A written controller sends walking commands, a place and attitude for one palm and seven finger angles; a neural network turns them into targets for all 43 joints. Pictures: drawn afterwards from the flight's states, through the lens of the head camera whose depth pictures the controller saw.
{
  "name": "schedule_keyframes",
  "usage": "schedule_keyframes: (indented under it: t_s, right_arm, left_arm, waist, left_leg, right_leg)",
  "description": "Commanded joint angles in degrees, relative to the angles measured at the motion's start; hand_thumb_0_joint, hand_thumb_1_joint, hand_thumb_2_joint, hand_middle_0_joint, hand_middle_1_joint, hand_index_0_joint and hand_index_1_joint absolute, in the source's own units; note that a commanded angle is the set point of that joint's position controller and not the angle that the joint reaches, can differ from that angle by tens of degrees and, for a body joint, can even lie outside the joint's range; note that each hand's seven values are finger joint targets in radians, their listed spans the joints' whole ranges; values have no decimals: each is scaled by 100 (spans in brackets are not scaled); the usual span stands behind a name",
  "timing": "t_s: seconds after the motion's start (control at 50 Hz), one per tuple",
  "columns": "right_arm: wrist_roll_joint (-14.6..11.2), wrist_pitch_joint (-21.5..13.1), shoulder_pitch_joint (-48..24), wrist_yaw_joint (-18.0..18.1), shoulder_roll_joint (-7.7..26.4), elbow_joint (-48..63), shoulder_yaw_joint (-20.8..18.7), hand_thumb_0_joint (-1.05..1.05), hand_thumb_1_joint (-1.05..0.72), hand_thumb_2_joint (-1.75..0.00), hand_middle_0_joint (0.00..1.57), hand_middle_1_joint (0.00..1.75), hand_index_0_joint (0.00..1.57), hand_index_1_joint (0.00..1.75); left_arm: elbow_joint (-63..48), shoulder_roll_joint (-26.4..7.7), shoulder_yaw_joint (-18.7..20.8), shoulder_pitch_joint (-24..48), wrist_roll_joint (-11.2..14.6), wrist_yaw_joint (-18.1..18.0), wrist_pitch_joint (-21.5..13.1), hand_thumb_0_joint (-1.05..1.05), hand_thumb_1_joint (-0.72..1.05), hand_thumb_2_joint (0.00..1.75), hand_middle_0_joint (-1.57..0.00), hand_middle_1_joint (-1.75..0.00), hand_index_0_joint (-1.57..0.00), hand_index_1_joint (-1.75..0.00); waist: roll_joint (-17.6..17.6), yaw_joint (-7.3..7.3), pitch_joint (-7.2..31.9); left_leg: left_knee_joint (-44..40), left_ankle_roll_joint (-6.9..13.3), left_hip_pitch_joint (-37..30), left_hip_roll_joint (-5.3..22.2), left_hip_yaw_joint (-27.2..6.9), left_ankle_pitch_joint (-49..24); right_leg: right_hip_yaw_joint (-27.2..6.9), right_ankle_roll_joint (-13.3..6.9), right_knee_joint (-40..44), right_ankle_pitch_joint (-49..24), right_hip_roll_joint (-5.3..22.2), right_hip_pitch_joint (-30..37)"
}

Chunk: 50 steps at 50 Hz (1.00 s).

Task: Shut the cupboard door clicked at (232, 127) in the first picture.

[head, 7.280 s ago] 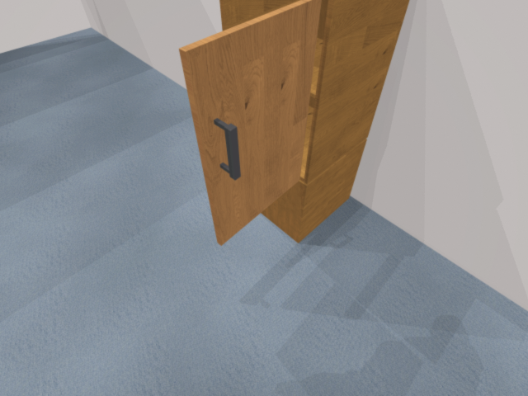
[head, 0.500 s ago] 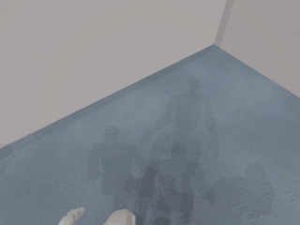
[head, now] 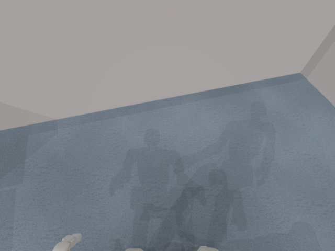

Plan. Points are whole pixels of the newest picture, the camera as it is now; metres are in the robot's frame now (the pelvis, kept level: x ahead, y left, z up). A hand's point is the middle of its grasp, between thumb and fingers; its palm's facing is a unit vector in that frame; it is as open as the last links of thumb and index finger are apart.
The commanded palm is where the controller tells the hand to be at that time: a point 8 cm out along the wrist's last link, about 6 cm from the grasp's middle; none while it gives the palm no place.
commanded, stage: walk to a spot facing it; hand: left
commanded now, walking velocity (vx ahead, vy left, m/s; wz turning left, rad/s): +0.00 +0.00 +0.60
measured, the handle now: out of the picture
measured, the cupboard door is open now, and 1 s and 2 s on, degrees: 93 93 93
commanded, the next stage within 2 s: none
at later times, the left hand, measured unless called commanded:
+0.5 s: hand out of the picture +0.00 +0.22 -0.19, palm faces +0.35 -0.91 -0.23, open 7.4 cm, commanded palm none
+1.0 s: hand out of the picture -0.01 +0.16 -0.16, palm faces +0.62 -0.75 -0.22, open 7.3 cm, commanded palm none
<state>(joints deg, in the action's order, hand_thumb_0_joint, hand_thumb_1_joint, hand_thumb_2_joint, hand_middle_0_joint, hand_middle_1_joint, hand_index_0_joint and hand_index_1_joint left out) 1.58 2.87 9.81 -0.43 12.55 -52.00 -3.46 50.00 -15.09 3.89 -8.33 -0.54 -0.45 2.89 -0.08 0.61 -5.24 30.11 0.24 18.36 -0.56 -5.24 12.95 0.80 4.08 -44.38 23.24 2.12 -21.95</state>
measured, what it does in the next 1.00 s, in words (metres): steps on the spot, turning left: right foot, then left foot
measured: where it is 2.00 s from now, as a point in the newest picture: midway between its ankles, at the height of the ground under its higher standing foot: (110, 213)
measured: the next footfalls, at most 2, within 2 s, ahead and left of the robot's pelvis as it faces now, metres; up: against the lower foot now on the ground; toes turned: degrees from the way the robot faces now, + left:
right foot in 0.06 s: +0.04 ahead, -0.15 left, +0.00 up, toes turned +1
left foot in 0.38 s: +0.03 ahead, +0.11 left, +0.00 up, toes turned +21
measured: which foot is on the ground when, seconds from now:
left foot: down 0.00-0.06, up 0.08-0.36, down 0.38-0.76, up 0.78-1.00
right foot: up 0.00-0.04, down 0.06-0.38, up 0.40-0.76, down 0.78-1.00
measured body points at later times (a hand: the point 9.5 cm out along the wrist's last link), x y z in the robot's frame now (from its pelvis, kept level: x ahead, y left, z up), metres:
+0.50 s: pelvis +0.01 +0.00 -0.01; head +0.05 +0.05 +0.43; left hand -0.02 +0.27 -0.17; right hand +0.20 -0.21 -0.13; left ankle -0.01 +0.10 -0.74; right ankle +0.00 -0.15 -0.67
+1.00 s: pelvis +0.08 -0.01 +0.01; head +0.12 +0.02 +0.45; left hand -0.04 +0.20 -0.14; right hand +0.30 -0.18 -0.14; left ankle +0.02 +0.12 -0.67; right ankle +0.09 -0.15 -0.74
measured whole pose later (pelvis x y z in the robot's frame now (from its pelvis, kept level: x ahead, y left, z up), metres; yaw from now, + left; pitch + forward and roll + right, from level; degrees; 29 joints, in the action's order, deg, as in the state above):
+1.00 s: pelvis +0.08 -0.01 +0.01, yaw +39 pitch +1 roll +1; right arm 1.6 3.5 9.8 -3.3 14.8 -54.0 -5.1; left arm 53.8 -10.7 2.2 -16.0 -1.3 0.1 -2.6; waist -0.9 0.8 -4.7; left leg 56.8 -2.8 32.3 3.5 2.9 17.4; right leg 11.3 1.8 -21.0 18.0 6.2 -3.8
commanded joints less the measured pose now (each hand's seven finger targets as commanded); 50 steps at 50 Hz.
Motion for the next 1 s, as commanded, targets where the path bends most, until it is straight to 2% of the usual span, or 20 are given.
schedule_keyframes:
  t_s: [0.0,0.04,0.06,0.08,0.14,0.26,0.32,0.34,0.36,0.38,0.5,0.66,0.7,0.72,0.74,0.76,0.78,0.82,0.86,0.98]
  right_arm:
    - [-73,-83,-305,40,1119,564,-355,0,-90,-90,20,30,20,30]
    - [-104,-101,-365,-37,679,794,-291,0,-90,-90,20,30,20,30]
    - [-45,-55,-334,-68,798,731,-311,0,-90,-90,20,30,20,30]
    - [-48,-3,-371,-78,748,609,-331,0,-90,-90,20,30,20,30]
    - [-75,42,-331,-154,622,479,-262,0,-90,-90,20,30,20,30]
    - [-123,-38,-763,-189,426,562,-116,0,-90,-90,20,30,20,30]
    - [-98,-113,-258,-156,611,474,-136,0,-90,-90,20,30,20,30]
    - [-64,-166,144,-139,983,389,-229,0,-90,-90,20,30,20,30]
    - [-13,-196,658,-90,1710,335,-421,0,-90,-90,20,30,20,30]
    - [-43,-144,1010,-43,1888,213,-434,0,-90,-90,20,30,20,30]
    - [-26,-226,16,134,1200,438,-223,0,-90,-90,20,30,20,30]
    - [25,-134,-58,62,1295,445,-321,0,-90,-90,20,30,20,30]
    - [-15,-122,-287,42,1253,483,-337,0,-90,-90,20,30,20,30]
    - [-41,-127,-413,30,1026,552,-314,0,-90,-90,20,30,20,30]
    - [-104,-162,-448,-10,570,710,-221,0,-90,-90,20,30,20,30]
    - [-13,-198,-744,-69,765,847,-235,0,-90,-90,20,30,20,30]
    - [13,-162,-725,-126,817,826,-275,0,-90,-90,20,30,20,30]
    - [35,-110,-572,-231,779,583,-300,0,-90,-90,20,30,20,30]
    - [7,-119,-498,-288,577,477,-234,0,-90,-90,20,30,20,30]
    - [-30,-239,-1232,-365,216,606,-31,0,-90,-90,20,30,20,30]
  left_arm:
    - [-330,-558,160,-738,-13,-71,-243,0,90,90,-20,-30,-20,-30]
    - [-396,-1321,268,-801,-149,-124,-308,0,90,90,-20,-30,-20,-30]
    - [-465,-1122,195,-551,-101,-136,-313,0,90,90,-20,-30,-20,-30]
    - [-483,-938,164,-338,-84,-148,-333,0,90,90,-20,-30,-20,-30]
    - [-550,-626,68,-85,-81,-143,-347,0,90,90,-20,-30,-20,-30]
    - [-282,-1003,202,-693,-124,-124,-334,0,90,90,-20,-30,-20,-30]
    - [-238,-1024,240,-630,-62,-81,-303,0,90,90,-20,-30,-20,-30]
    - [-335,-890,227,-600,-15,-56,-278,0,90,90,-20,-30,-20,-30]
    - [-586,-433,118,-455,22,-4,-249,0,90,90,-20,-30,-20,-30]
    - [-771,-475,70,-74,-45,-43,-184,0,90,90,-20,-30,-20,-30]
    - [-355,-390,118,-98,-45,14,-102,0,90,90,-20,-30,-20,-30]
    - [-495,-324,81,-91,-28,37,-154,0,90,90,-20,-30,-20,-30]
    - [-350,-432,135,-573,-48,83,-227,0,90,90,-20,-30,-20,-30]
    - [-232,-684,231,-986,-81,65,-294,0,90,90,-20,-30,-20,-30]
    - [-191,-1258,369,-1373,-188,1,-345,0,90,90,-20,-30,-20,-30]
    - [-286,-1366,301,-1146,-99,-21,-326,0,90,90,-20,-30,-20,-30]
    - [-368,-1225,287,-851,-76,-35,-400,0,90,90,-20,-30,-20,-30]
    - [-395,-713,151,-211,-77,-37,-507,0,90,90,-20,-30,-20,-30]
    - [-241,-543,104,-405,-58,-18,-618,0,90,90,-20,-30,-20,-30]
    - [358,-662,120,-1460,-100,-2,-695,0,90,90,-20,-30,-20,-30]
  waist:
    - [567,-302,862]
    - [-1663,-401,720]
    - [-1224,-240,604]
    - [-1533,-117,499]
    - [-1260,27,429]
    - [-1177,-323,660]
    - [-1006,-38,899]
    - [-169,200,1214]
    - [1736,480,1386]
    - [1293,600,1399]
    - [804,34,841]
    - [1035,36,868]
    - [844,-238,797]
    - [191,-496,782]
    - [-1607,-723,766]
    - [-1685,-664,277]
    - [-1351,-417,140]
    - [-1193,-31,-262]
    - [-1021,-38,-58]
    - [-963,-470,235]
  left_leg:
    - [-226,440,567,762,-1221,-702]
    - [2441,-271,1760,-380,312,2204]
    - [3370,-231,1618,-73,91,1928]
    - [3879,-284,1745,43,120,1709]
    - [3637,-436,1476,232,469,1183]
    - [1417,-394,747,116,1072,1312]
    - [-119,-253,-355,15,1142,210]
    - [-562,-20,-1500,488,581,-1042]
    - [-704,916,-2346,2233,-1749,-3328]
    - [-712,1426,-2049,2659,-1937,-3388]
    - [-982,813,-989,1380,-804,-2045]
    - [-1052,805,-364,1138,-1452,114]
    - [-819,623,451,864,-1441,1268]
    - [-115,369,1401,433,-1123,1887]
    - [1681,-87,2804,-343,33,2404]
    - [3067,-147,2735,-128,208,2162]
    - [3762,-153,2587,168,35,1585]
    - [4131,-261,2425,512,174,690]
    - [3694,-359,2223,522,461,355]
    - [1722,-255,2094,376,1087,435]
  right_leg:
    - [-64,-136,2056,-938,40,1812]
    - [-2337,-1212,3171,-1016,2583,1883]
    - [-1903,-1376,3012,-1231,2397,1362]
    - [-1648,-1282,2866,-1713,2059,1274]
    - [-284,-1094,2513,-3011,1573,1346]
    - [150,-1073,1946,-4027,1811,1999]
    - [552,-652,1069,-3808,1675,1618]
    - [804,-328,109,-3007,1482,758]
    - [960,145,-1299,879,578,-985]
    - [262,39,-1989,1638,483,-1213]
    - [-127,51,-1881,34,379,-907]
    - [136,-36,304,162,-101,355]
    - [270,-74,1363,-293,-234,1474]
    - [-130,-195,2283,123,153,2501]
    - [-2232,-764,3354,1782,1882,3233]
    - [-2793,-1144,3815,2004,2641,2134]
    - [-2780,-1229,3883,2210,2531,1512]
    - [-1338,-943,3768,1002,2007,1078]
    - [-278,-851,3479,-662,1680,1498]
    - [623,-818,2859,-3220,1774,2811]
